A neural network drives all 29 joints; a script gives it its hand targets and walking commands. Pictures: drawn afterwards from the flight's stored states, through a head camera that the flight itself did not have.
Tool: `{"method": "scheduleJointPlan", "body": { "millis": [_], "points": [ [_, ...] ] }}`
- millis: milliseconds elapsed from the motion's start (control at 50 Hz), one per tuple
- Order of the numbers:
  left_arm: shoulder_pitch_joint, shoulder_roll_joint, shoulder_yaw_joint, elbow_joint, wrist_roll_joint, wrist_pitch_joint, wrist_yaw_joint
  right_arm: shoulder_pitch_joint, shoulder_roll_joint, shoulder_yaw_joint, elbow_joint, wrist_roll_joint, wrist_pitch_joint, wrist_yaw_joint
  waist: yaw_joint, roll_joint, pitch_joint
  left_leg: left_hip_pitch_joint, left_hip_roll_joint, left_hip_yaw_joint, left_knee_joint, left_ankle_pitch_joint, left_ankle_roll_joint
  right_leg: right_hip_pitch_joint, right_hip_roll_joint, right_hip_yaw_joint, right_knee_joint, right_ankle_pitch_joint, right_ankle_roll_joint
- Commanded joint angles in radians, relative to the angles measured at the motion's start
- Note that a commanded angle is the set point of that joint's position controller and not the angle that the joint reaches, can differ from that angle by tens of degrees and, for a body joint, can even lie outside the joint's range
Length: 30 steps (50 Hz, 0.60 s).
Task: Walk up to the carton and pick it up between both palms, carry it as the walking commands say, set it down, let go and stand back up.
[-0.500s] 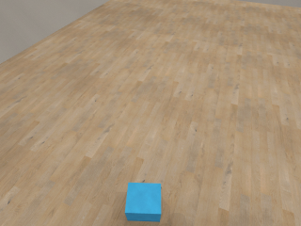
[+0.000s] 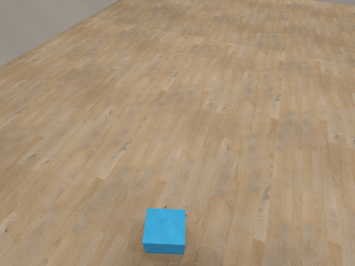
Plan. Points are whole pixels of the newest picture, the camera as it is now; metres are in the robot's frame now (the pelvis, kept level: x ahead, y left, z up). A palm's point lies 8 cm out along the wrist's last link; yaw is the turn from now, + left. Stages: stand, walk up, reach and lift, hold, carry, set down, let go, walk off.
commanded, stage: walk up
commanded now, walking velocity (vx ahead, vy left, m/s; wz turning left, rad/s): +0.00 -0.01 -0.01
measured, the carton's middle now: (165, 231) +0.41 +0.08 -0.67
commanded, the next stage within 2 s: stand in 0.06 s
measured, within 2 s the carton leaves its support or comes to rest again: neither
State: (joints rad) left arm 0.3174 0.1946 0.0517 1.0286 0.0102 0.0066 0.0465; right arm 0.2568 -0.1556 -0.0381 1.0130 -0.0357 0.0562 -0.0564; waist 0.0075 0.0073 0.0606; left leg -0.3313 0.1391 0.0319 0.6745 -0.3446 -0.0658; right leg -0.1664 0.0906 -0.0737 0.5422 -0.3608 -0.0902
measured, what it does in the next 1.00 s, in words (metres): stands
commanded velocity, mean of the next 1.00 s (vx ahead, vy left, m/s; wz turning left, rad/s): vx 0.00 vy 0.00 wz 0.00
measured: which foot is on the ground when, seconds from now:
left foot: down 0.00-1.00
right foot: down 0.00-1.00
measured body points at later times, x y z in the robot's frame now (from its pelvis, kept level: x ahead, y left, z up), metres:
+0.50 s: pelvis +0.01 +0.01 +0.02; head +0.02 +0.02 +0.47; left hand +0.00 +0.23 -0.15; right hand +0.01 -0.20 -0.14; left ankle +0.01 +0.12 -0.73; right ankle -0.04 -0.06 -0.73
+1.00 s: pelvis -0.02 +0.00 -0.01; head +0.05 +0.02 +0.44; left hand +0.16 +0.22 -0.14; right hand +0.17 -0.20 -0.12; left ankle +0.01 +0.12 -0.73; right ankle -0.04 -0.06 -0.73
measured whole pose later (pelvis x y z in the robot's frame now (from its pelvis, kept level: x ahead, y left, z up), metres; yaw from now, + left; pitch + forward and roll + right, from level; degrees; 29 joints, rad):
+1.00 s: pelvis -0.02 +0.00 -0.01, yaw +1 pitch +12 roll +1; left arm -0.04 0.19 -0.02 0.60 0.00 0.54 0.01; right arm -0.05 -0.13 -0.02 0.61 0.01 0.52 -0.02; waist -0.01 -0.06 -0.06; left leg -0.59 0.00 0.07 0.63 -0.24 0.02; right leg -0.53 0.03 -0.08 0.68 -0.35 -0.07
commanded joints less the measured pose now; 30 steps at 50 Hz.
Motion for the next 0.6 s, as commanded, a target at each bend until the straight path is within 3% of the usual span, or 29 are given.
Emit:
{"method": "scheduleJointPlan", "body": {
  "millis": [0,40,60,80,120,160,180,200,220,320,400,580],
  "points": [
    [0.110,0.111,0.004,-0.024,0.006,-0.029,0.011,0.041,-0.040,-0.003,-0.044,0.009,0.001,0.010,0.030,-0.008,0.067,-0.109,-0.036,-0.039,0.205,-0.143,0.023,-0.029,-0.426,0.421,-0.330,0.484,-0.064],
    [0.062,0.097,-0.006,-0.020,-0.006,-0.041,0.010,0.068,-0.053,0.012,-0.025,0.010,-0.002,0.018,0.020,-0.070,0.077,-0.099,-0.049,-0.040,0.152,-0.106,0.045,0.007,-0.383,0.351,-0.298,0.557,-0.070],
    [0.036,0.093,0.000,-0.008,-0.003,-0.031,0.011,0.052,-0.063,0.016,-0.031,0.011,-0.013,0.017,0.002,-0.159,0.072,-0.068,-0.055,-0.008,0.132,-0.112,0.052,0.009,-0.324,0.256,-0.274,0.584,-0.082],
    [0.023,0.090,-0.001,-0.009,0.004,-0.026,0.008,0.049,-0.069,0.017,-0.027,0.014,-0.018,0.015,-0.002,-0.165,0.065,-0.024,-0.068,0.008,0.077,-0.115,0.055,0.003,-0.301,0.224,-0.263,0.621,-0.089],
    [0.031,0.083,-0.003,0.007,0.005,-0.022,0.005,0.062,-0.053,0.022,-0.015,0.019,-0.028,0.010,-0.011,-0.107,0.051,0.051,-0.073,0.020,-0.092,0.003,0.056,0.032,-0.294,0.204,-0.237,0.676,-0.081],
    [0.028,0.082,-0.005,0.027,-0.005,-0.023,0.001,0.137,-0.061,0.018,0.015,0.015,-0.048,0.006,-0.043,-0.053,0.004,0.211,-0.038,0.009,-0.317,0.258,0.064,0.034,-0.248,0.156,-0.171,0.630,-0.033],
    [0.055,0.063,-0.015,0.026,-0.011,-0.026,0.000,0.123,-0.105,0.005,0.020,0.014,-0.051,0.006,-0.029,0.061,-0.020,0.268,0.016,-0.064,-0.284,0.387,0.092,-0.021,-0.181,0.112,-0.178,0.463,0.007],
    [0.061,0.041,-0.018,0.031,-0.012,-0.020,0.001,0.097,-0.115,0.004,0.021,0.012,-0.051,0.009,-0.008,0.140,-0.005,0.246,0.060,-0.135,-0.319,0.401,0.111,-0.025,-0.142,0.085,-0.183,0.244,0.028],
    [0.078,0.027,-0.024,0.038,-0.007,-0.019,0.004,0.081,-0.107,0.004,0.022,0.012,-0.053,0.010,0.007,0.161,0.011,0.244,0.075,-0.155,-0.336,0.412,0.120,-0.021,-0.131,0.079,-0.184,0.176,0.035],
    [0.096,0.024,-0.039,0.062,0.000,-0.033,0.006,0.072,-0.082,0.001,0.050,0.020,-0.062,0.013,0.018,0.073,0.012,0.240,0.003,-0.076,-0.343,0.408,0.101,0.051,-0.169,0.119,-0.234,0.289,0.036],
    [0.095,0.025,-0.043,0.077,-0.001,-0.038,0.010,0.076,-0.073,0.001,0.070,0.020,-0.063,0.016,0.012,0.014,0.022,0.246,-0.015,-0.052,-0.343,0.373,0.095,0.051,-0.186,0.130,-0.245,0.347,0.040],
    [0.095,0.027,-0.047,0.093,0.000,-0.042,0.014,0.075,-0.070,0.004,0.088,0.018,-0.062,0.016,0.010,-0.030,0.053,0.230,-0.022,-0.037,-0.338,0.324,0.087,0.027,-0.200,0.153,-0.252,0.351,0.039]
  ]
}}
